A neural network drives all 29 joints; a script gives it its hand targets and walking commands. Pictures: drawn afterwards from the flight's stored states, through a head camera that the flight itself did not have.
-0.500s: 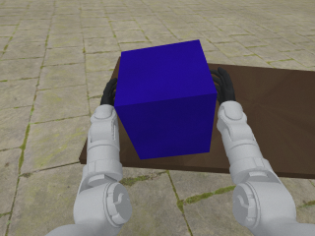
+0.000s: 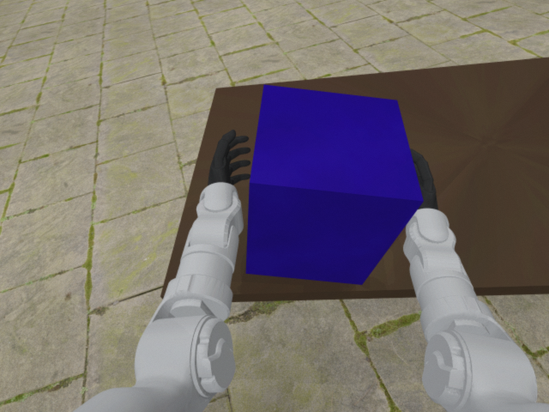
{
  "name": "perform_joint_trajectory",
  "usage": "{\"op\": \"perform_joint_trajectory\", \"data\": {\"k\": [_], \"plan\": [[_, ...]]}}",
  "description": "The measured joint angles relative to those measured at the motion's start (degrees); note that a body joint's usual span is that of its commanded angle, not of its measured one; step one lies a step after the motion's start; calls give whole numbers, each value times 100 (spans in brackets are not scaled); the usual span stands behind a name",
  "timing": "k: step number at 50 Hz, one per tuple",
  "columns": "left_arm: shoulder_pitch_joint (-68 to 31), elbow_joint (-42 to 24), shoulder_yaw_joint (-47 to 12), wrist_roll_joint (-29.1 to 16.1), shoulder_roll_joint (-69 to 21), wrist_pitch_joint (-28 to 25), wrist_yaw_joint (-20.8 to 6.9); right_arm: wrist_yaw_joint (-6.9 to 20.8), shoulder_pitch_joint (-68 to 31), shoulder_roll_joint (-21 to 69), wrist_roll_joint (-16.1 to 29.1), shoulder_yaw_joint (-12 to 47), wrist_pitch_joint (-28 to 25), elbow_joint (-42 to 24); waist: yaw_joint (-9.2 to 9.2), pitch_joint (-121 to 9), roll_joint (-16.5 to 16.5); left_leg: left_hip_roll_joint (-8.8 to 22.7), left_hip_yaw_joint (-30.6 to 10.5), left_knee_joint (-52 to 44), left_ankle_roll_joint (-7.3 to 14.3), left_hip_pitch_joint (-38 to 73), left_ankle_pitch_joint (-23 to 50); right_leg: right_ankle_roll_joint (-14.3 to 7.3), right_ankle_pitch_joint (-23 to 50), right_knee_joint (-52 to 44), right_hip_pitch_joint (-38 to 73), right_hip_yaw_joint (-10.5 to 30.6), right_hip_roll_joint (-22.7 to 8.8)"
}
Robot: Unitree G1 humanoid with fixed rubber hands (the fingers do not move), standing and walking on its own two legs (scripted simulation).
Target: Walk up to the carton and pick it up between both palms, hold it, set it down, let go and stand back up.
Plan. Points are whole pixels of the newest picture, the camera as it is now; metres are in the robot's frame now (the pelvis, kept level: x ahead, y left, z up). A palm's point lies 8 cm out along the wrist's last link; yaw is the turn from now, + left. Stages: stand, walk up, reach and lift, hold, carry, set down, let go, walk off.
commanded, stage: set down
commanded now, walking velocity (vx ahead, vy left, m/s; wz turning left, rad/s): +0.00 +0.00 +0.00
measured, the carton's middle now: (316, 192) +0.43 -0.03 +0.06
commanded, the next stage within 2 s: none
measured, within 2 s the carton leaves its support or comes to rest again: rests again in 1.80 s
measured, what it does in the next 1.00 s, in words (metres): stands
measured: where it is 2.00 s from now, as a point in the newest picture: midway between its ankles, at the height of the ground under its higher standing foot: outside the picture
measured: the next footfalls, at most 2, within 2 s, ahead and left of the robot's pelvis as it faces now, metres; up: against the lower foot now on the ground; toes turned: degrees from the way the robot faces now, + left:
none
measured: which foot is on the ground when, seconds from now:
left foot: down 0.00-1.00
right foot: down 0.00-1.00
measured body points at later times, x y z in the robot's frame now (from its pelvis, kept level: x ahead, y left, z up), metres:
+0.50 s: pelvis +0.00 -0.02 +0.00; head +0.00 +0.02 +0.45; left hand +0.38 +0.17 +0.05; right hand +0.43 -0.12 +0.12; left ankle -0.02 +0.10 -0.75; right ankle +0.00 -0.12 -0.75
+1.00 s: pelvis +0.00 -0.02 +0.00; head +0.06 +0.00 +0.44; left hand +0.40 +0.17 +0.03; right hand +0.45 -0.13 +0.08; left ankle -0.02 +0.10 -0.75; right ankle +0.00 -0.12 -0.75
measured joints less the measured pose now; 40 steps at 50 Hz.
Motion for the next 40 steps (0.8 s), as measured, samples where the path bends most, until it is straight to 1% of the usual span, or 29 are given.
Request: {"op": "perform_joint_trajectory", "data": {"k": [2,4,6,9,12,14,16,17,19,21,24,27,30,33,36,37,40], "plan": [[-83,75,287,105,-141,-168,-97,-55,154,-50,115,154,111,-269,119,-104,-55,9,94,-158,26,79,28,1,-1,-21,-19,95,16],[-91,103,525,251,-196,-281,-201,-71,171,-45,166,231,245,-454,165,-127,-171,6,112,-339,17,195,86,-7,-19,-29,12,113,19],[-59,76,725,409,-143,-301,-323,-78,1,-28,180,335,382,-456,164,29,-331,19,90,-409,-16,347,118,-34,-52,-10,131,90,34],[79,-39,907,543,46,-113,-485,-17,-359,75,66,450,511,-375,149,392,-645,64,10,-394,-89,518,122,-97,-82,9,326,7,73],[427,-282,851,511,216,32,-586,4,-708,325,-157,346,489,-205,142,598,-989,109,-113,-309,-169,447,125,-174,-73,-3,342,-119,111],[686,-391,801,439,301,53,-580,87,-924,506,-337,110,425,41,113,577,-1193,121,-211,-247,-211,259,137,-211,-60,-10,220,-217,119],[958,-560,624,291,374,43,-587,267,-1055,660,-455,-110,163,167,-5,412,-1342,125,-292,-172,-251,18,146,-234,-46,-3,38,-298,120],[1074,-647,534,239,392,27,-525,321,-1110,693,-577,-188,54,275,-78,281,-1381,125,-334,-118,-269,-120,142,-245,-40,-4,-60,-340,120],[1254,-730,332,118,427,54,-360,386,-1178,699,-781,-348,-130,576,-225,-68,-1372,123,-420,31,-293,-439,108,-262,-34,3,-282,-425,118],[1341,-726,160,42,428,109,-219,430,-1173,653,-908,-536,-297,868,-303,-424,-1251,134,-472,208,-314,-729,47,-279,-17,-25,-459,-477,133],[1151,-452,59,123,411,237,-126,484,-1178,514,-880,-880,-353,1239,-306,-542,-950,157,-480,368,-306,-776,-38,-262,64,-155,-375,-482,162],[648,9,176,292,371,346,-95,417,-1205,358,-762,-1130,-107,1386,-270,-206,-660,109,-385,346,-196,-454,-46,-178,17,-6,-163,-397,103],[145,305,432,394,238,346,-20,344,-1059,243,-823,-1234,124,1252,-167,81,-422,55,-204,187,-108,-190,32,-104,5,108,-85,-224,40],[-323,494,777,506,61,62,-17,337,-735,190,-931,-1186,272,883,23,158,-291,28,11,1,-49,-159,145,-59,59,179,-245,-14,14],[-765,750,1217,666,-47,-282,-199,409,-412,263,-1134,-1247,422,413,256,106,-315,16,208,-224,-11,-223,280,-39,132,203,-491,178,17],[-873,858,1317,711,-48,-377,-288,425,-350,325,-1208,-1303,480,212,311,92,-343,15,251,-284,1,-247,317,-38,151,206,-559,220,21],[-1020,1141,1552,829,7,-595,-405,494,-278,522,-1500,-1492,704,-311,418,62,-446,24,300,-394,16,-312,383,-58,186,181,-678,267,38]]}}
